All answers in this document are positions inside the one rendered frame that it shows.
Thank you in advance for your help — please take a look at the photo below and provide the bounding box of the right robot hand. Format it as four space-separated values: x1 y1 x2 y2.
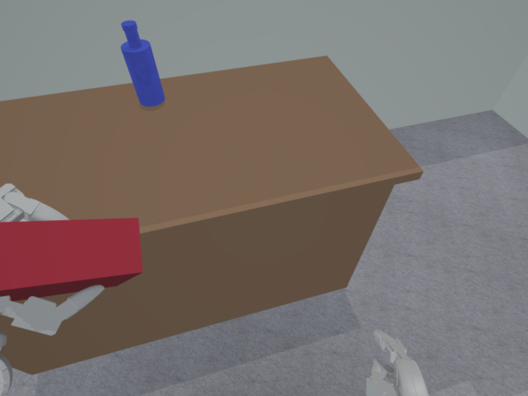
366 329 429 396

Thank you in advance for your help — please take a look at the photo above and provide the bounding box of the table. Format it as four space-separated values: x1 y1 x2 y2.
0 55 423 375

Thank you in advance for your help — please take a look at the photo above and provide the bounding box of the sponge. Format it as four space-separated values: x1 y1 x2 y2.
0 218 143 301

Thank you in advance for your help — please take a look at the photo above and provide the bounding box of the left robot hand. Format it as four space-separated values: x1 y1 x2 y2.
0 183 105 336

